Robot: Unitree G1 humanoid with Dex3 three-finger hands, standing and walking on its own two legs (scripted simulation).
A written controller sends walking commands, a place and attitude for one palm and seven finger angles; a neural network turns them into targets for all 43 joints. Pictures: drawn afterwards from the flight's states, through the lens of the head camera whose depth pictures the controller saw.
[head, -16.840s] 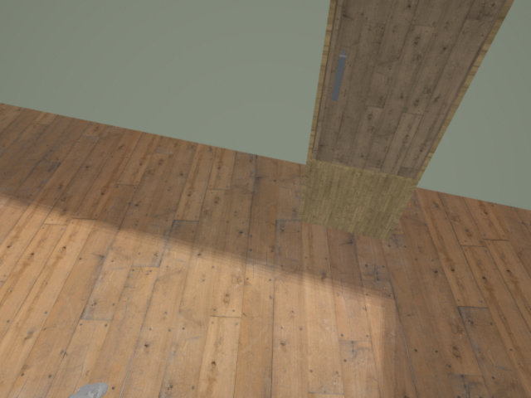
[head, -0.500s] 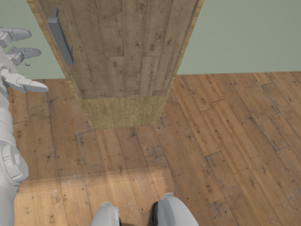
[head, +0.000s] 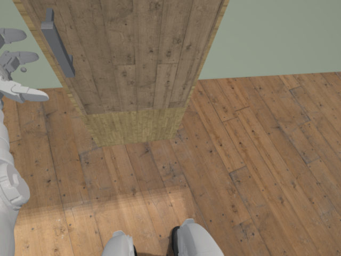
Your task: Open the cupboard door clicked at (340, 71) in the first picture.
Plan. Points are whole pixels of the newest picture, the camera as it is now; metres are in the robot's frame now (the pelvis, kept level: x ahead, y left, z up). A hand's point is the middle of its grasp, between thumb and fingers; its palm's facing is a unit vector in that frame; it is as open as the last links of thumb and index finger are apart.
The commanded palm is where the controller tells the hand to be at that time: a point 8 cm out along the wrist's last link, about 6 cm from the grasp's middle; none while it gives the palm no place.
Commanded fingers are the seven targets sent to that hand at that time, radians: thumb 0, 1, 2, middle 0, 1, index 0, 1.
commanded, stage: move the hooked fingers beside the handle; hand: left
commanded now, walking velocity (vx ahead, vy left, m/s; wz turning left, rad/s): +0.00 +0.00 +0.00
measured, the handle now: (60, 46) +0.56 +0.19 +0.08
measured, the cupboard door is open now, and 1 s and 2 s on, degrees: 0 0 0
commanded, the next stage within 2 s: slide the fingers in behind the handle in 0.56 s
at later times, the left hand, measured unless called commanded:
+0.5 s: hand (27, 67) +0.51 +0.25 +0.08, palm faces +0.05 -1.00 -0.02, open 14.0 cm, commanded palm +0.49 +0.29 +0.07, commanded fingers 0.00 -0.50 0.30 -0.30 -1.20 -0.30 -1.20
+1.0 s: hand (41, 68) +0.51 +0.23 +0.07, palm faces +0.03 -1.00 -0.01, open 14.0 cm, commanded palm +0.49 +0.27 +0.07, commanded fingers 0.00 -0.50 0.30 -0.30 -1.20 -0.30 -1.20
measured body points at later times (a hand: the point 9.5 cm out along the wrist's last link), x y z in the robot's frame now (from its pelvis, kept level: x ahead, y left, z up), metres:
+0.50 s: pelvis -0.01 -0.01 -0.01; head +0.14 +0.03 +0.42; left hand +0.50 +0.30 +0.08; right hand +0.00 -0.28 -0.11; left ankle -0.02 +0.09 -0.68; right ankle +0.02 -0.14 -0.68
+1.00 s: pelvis -0.01 -0.01 -0.01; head +0.14 +0.02 +0.42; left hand +0.50 +0.28 +0.07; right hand -0.02 -0.28 -0.10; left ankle -0.02 +0.09 -0.68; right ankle +0.02 -0.14 -0.68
